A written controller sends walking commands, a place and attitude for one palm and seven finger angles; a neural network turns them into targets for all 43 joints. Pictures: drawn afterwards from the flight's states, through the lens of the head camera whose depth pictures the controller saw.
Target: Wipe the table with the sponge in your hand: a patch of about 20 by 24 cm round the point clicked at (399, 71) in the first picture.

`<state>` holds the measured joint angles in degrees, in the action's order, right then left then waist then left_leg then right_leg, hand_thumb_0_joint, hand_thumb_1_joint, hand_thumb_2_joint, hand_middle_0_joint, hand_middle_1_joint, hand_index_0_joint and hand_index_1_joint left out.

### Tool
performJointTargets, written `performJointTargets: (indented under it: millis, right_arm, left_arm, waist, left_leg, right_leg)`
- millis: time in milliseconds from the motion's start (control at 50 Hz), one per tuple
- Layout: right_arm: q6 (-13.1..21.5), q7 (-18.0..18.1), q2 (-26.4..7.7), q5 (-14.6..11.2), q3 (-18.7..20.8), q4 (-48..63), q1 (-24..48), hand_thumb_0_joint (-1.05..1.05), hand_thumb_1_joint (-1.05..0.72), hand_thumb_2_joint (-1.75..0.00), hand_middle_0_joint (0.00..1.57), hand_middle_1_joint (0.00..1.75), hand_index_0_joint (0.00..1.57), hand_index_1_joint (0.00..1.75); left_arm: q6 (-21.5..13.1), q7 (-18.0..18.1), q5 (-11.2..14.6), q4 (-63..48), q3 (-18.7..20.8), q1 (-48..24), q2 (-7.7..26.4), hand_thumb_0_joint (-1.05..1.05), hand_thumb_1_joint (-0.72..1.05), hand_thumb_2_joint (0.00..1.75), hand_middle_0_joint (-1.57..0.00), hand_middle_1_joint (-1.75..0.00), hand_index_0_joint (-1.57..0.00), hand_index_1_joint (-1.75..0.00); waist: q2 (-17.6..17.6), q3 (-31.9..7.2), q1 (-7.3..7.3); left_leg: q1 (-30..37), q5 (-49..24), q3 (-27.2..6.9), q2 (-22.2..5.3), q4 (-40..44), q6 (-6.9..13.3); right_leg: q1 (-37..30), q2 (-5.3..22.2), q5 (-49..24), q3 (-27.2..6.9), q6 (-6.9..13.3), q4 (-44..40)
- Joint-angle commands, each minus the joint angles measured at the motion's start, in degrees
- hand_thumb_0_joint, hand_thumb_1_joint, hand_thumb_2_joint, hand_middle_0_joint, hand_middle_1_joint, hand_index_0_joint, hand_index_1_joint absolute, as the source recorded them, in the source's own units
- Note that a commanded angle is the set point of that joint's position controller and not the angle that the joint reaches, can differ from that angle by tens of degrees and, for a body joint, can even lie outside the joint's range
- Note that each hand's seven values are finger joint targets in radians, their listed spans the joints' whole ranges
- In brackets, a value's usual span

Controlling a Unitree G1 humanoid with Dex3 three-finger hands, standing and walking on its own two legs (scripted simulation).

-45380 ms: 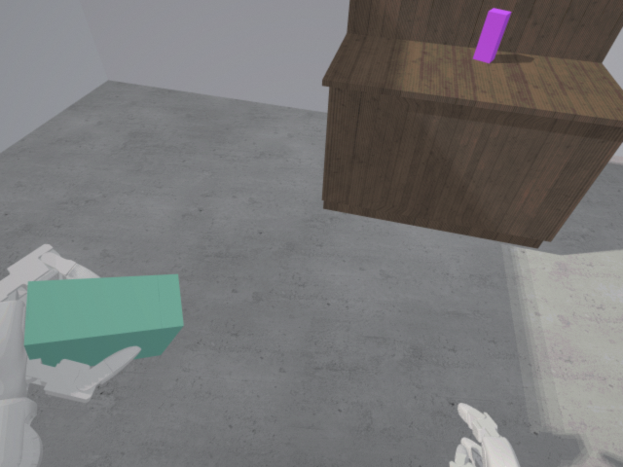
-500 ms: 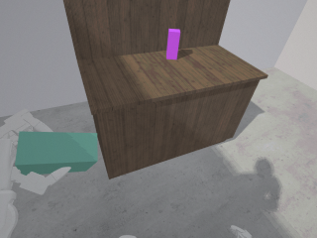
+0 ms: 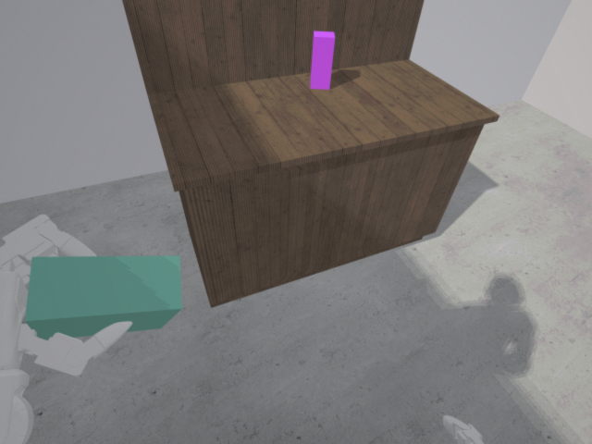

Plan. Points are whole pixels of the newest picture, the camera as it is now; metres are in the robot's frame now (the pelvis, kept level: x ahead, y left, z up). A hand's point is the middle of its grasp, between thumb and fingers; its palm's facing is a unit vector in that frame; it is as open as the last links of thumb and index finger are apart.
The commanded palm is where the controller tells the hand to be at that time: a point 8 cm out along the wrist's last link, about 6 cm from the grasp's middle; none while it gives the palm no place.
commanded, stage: stop stepping back and stand still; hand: left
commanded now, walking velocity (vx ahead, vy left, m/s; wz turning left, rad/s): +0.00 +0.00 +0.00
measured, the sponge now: (129, 298) +0.22 +0.19 +0.16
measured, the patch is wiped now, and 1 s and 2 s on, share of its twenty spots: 1.00 1.00 1.00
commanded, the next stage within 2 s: stand and wait in 0.08 s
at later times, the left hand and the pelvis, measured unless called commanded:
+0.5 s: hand (49, 286) +0.22 +0.26 +0.18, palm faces +0.42 -0.83 -0.36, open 9.4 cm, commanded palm +0.17 +0.30 +0.20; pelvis +0.02 +0.02 +0.02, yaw +1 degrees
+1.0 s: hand (35, 292) +0.21 +0.28 +0.18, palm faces +0.41 -0.86 -0.32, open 9.4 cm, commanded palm +0.17 +0.31 +0.20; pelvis +0.01 +0.03 +0.02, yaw +0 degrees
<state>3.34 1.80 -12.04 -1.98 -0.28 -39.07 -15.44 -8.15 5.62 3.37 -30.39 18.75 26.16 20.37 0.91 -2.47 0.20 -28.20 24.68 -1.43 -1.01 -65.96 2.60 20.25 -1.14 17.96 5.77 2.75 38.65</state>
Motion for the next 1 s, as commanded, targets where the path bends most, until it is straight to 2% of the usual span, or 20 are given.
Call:
performJointTargets:
  millis: [0,20,40,60,80,100,120,140,160,180,200,220,260,300,340,360,460,540,660,980]
  right_arm:
    - [3.2,2.1,-4.8,0.4,2.0,12.3,10.0,0.0,-0.9,-0.9,0.2,0.3,0.2,0.3]
    - [3.6,2.9,-5.4,0.8,1.8,12.1,9.5,0.0,-0.9,-0.9,0.2,0.3,0.2,0.3]
    - [4.0,3.6,-6.2,1.2,2.2,12.6,9.6,0.0,-0.9,-0.9,0.2,0.3,0.2,0.3]
    - [4.5,3.8,-8.1,1.3,2.8,13.3,9.6,0.0,-0.9,-0.9,0.2,0.3,0.2,0.3]
    - [5.0,3.5,-7.6,0.7,2.5,13.7,9.3,0.0,-0.9,-0.9,0.2,0.3,0.2,0.3]
    - [5.4,3.3,-5.7,0.3,2.2,13.0,7.8,0.0,-0.9,-0.9,0.2,0.3,0.2,0.3]
    - [5.6,2.7,-6.0,0.4,2.0,12.6,8.6,0.0,-0.9,-0.9,0.2,0.3,0.2,0.3]
    - [5.5,2.4,-6.2,0.4,1.6,11.8,9.3,0.0,-0.9,-0.9,0.2,0.3,0.2,0.3]
    - [5.5,2.2,-6.5,0.4,1.7,12.0,10.0,0.0,-0.9,-0.9,0.2,0.3,0.2,0.3]
    - [5.4,2.0,-6.5,0.5,2.3,12.7,10.5,0.0,-0.9,-0.9,0.2,0.3,0.2,0.3]
    - [5.4,1.6,-6.5,0.4,3.0,13.4,10.4,0.0,-0.9,-0.9,0.2,0.3,0.2,0.3]
    - [5.4,1.4,-6.7,0.1,3.3,13.2,10.3,0.0,-0.9,-0.9,0.2,0.3,0.2,0.3]
    - [5.3,1.3,-5.7,0.6,2.2,12.4,9.9,0.0,-0.9,-0.9,0.2,0.3,0.2,0.3]
    - [5.0,2.0,-5.8,1.1,1.9,12.2,10.0,0.0,-0.9,-0.9,0.2,0.3,0.2,0.3]
    - [5.0,2.6,-7.1,1.2,2.3,13.0,10.9,0.0,-0.9,-0.9,0.2,0.3,0.2,0.3]
    - [5.0,2.6,-7.6,0.7,2.5,13.6,10.6,0.0,-0.9,-0.9,0.2,0.3,0.2,0.3]
    - [5.0,2.5,-6.6,0.7,2.1,13.5,11.3,0.0,-0.9,-0.9,0.2,0.3,0.2,0.3]
    - [4.9,2.2,-6.7,0.9,2.0,13.9,11.8,0.0,-0.9,-0.9,0.2,0.3,0.2,0.3]
    - [3.9,2.2,-6.5,1.0,1.7,14.3,11.9,0.0,-0.9,-0.9,0.2,0.3,0.2,0.3]
    - [3.6,2.7,-6.7,1.4,1.6,13.9,12.1,0.0,-0.9,-0.9,0.2,0.3,0.2,0.3]
  left_arm:
    - [-2.9,2.9,0.4,-15.6,7.7,-6.5,11.9,0.0,0.1,1.3,-1.2,-1.6,-1.2,-1.6]
    - [-3.0,3.7,0.3,-15.3,8.0,-6.2,12.3,0.0,0.1,1.3,-1.2,-1.6,-1.2,-1.6]
    - [-3.1,4.3,0.5,-14.5,7.9,-4.9,11.7,0.0,0.1,1.3,-1.2,-1.6,-1.2,-1.6]
    - [-3.1,4.7,0.7,-15.3,7.6,-4.7,10.6,0.0,0.1,1.3,-1.2,-1.6,-1.2,-1.6]
    - [-2.9,5.1,0.4,-14.9,8.4,-4.6,11.3,0.0,0.1,1.3,-1.2,-1.6,-1.2,-1.6]
    - [-2.1,4.8,0.6,-10.4,7.4,-2.0,10.6,0.0,0.1,1.3,-1.2,-1.6,-1.2,-1.6]
    - [-1.8,4.3,0.1,-10.1,7.1,-3.5,10.6,0.0,0.1,1.3,-1.2,-1.6,-1.2,-1.6]
    - [-1.6,4.2,0.0,-7.3,8.2,-1.9,11.0,0.0,0.1,1.3,-1.2,-1.6,-1.2,-1.6]
    - [-1.5,3.8,-0.2,-6.7,7.2,-2.3,10.0,0.0,0.1,1.3,-1.2,-1.6,-1.2,-1.6]
    - [-1.6,3.3,-0.3,-6.5,6.3,-3.1,9.6,0.0,0.1,1.3,-1.2,-1.6,-1.2,-1.6]
    - [-1.8,3.0,-0.2,-8.1,5.6,-3.2,9.3,0.0,0.1,1.3,-1.2,-1.6,-1.2,-1.6]
    - [-2.1,3.0,0.4,-9.4,5.9,-4.0,10.0,0.0,0.1,1.3,-1.2,-1.6,-1.2,-1.6]
    - [-3.3,3.4,0.3,-14.1,7.4,-6.7,12.0,0.0,0.1,1.3,-1.2,-1.6,-1.2,-1.6]
    - [-3.5,4.0,-0.1,-14.9,7.1,-5.8,11.4,0.0,0.1,1.3,-1.2,-1.6,-1.2,-1.6]
    - [-3.6,4.8,0.2,-12.7,6.6,-2.7,9.9,0.0,0.1,1.3,-1.2,-1.6,-1.2,-1.6]
    - [-3.0,4.9,0.1,-10.9,5.7,-2.2,8.9,0.0,0.1,1.3,-1.2,-1.6,-1.2,-1.6]
    - [-2.1,4.2,0.0,-8.7,4.4,-4.0,8.1,0.0,0.1,1.3,-1.2,-1.6,-1.2,-1.6]
    - [-2.2,4.3,0.0,-11.3,4.1,-3.9,8.6,0.0,0.1,1.3,-1.2,-1.6,-1.2,-1.6]
    - [-2.2,4.4,0.3,-10.2,5.4,-2.2,9.2,0.0,0.1,1.3,-1.2,-1.6,-1.2,-1.6]
    - [-2.5,4.7,-0.4,-9.0,4.1,-5.2,8.8,0.0,0.1,1.3,-1.2,-1.6,-1.2,-1.6]
  waist:
    - [-3.8,-1.0,1.78]
    - [0.2,-2.6,1.84]
    - [7.7,-2.6,1.56]
    - [18.3,-2.2,1.06]
    - [18.6,-3.3,0.58]
    - [14.1,-0.4,1.44]
    - [9.5,1.0,0.89]
    - [5.7,0.9,-0.28]
    - [0.8,1.5,-0.83]
    - [-8.0,2.1,-0.31]
    - [-14.1,0.8,0.49]
    - [-14.1,1.0,0.15]
    - [-4.9,-0.9,0.89]
    - [1.8,-3.3,1.58]
    - [8.3,-3.9,-0.35]
    - [4.9,-4.7,-0.75]
    - [-0.4,-5.3,-0.17]
    - [3.0,-5.8,-0.39]
    - [2.7,-5.3,-0.59]
    - [2.4,-2.6,-0.62]
  left_leg:
    - [13.6,-3.9,0.7,-4.4,22.8,0.8]
    - [17.6,-4.1,3.4,-1.9,30.9,0.6]
    - [18.7,0.2,0.4,-2.2,38.3,1.5]
    - [18.6,3.6,-11.9,-9.2,44.8,4.6]
    - [15.9,1.1,-18.2,-13.7,49.1,7.0]
    - [13.7,-4.1,-20.4,-14.2,48.6,8.6]
    - [11.5,-10.2,-18.2,-13.9,46.4,7.8]
    - [8.5,-13.7,-12.4,-12.0,41.9,5.6]
    - [4.3,-11.1,-6.8,-8.3,35.6,2.9]
    - [0.7,-3.1,-1.2,-2.2,27.2,0.1]
    - [0.4,-0.9,0.4,1.0,17.9,-1.4]
    - [0.9,-1.9,-1.5,-0.2,13.0,-1.6]
    - [5.3,-1.9,-2.6,-2.6,21.2,-0.7]
    - [15.3,-10.5,-1.7,-2.3,36.9,-0.3]
    - [17.4,-13.4,-8.2,-6.7,44.2,1.3]
    - [15.7,-16.2,-8.9,-7.3,43.3,1.6]
    - [16.0,-23.1,-4.3,-4.4,39.6,-0.2]
    - [17.2,-25.6,-3.7,-4.4,40.7,-0.7]
    - [16.2,-25.4,-3.7,-4.4,42.4,-1.2]
    - [13.1,-11.2,-3.7,-3.4,45.6,-1.2]
  right_leg:
    - [10.7,15.7,11.1,-13.8,6.5,-16.2]
    - [9.4,12.3,13.7,-11.2,4.9,-11.9]
    - [8.6,8.4,14.6,-9.5,3.0,-6.3]
    - [10.4,2.4,12.2,-5.7,0.0,2.8]
    - [8.7,-1.4,11.6,-2.0,-2.7,10.4]
    - [9.0,-0.7,12.1,-4.8,-3.1,11.8]
    - [5.7,1.5,9.5,-6.0,-3.2,6.0]
    - [-1.7,1.6,4.2,-5.4,-3.4,-3.8]
    - [-8.5,1.6,-3.9,-5.9,-3.1,-13.6]
    - [-9.8,6.4,-3.4,-14.6,-0.7,-18.9]
    - [-7.0,14.3,3.4,-26.2,2.9,-24.5]
    - [-5.3,18.3,2.4,-30.1,6.0,-27.1]
    - [-5.4,18.1,-7.3,-24.6,6.9,-22.0]
    - [-4.1,13.4,-7.0,-16.6,3.2,-15.0]
    - [-3.3,4.4,-5.3,-9.5,-1.3,-9.8]
    - [-5.8,2.6,-8.3,-7.7,-2.6,-9.4]
    - [-10.3,4.7,-17.6,-9.3,-2.3,-12.9]
    - [-11.0,4.9,-19.6,-9.1,-1.9,-13.0]
    - [-11.8,4.3,-19.2,-8.3,-2.1,-13.8]
    - [-10.0,4.2,-9.2,-9.2,-2.1,-18.3]
